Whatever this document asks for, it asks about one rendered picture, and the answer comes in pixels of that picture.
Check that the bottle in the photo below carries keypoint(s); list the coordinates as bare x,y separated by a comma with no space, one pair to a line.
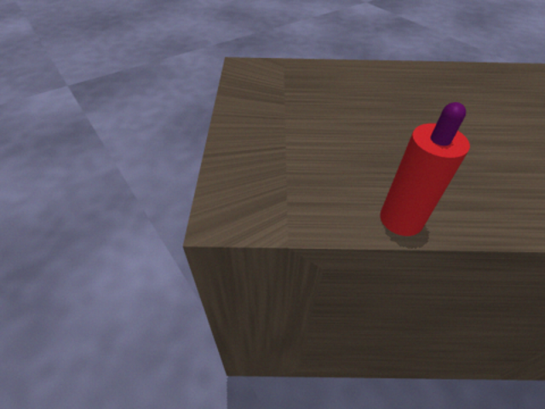
432,157

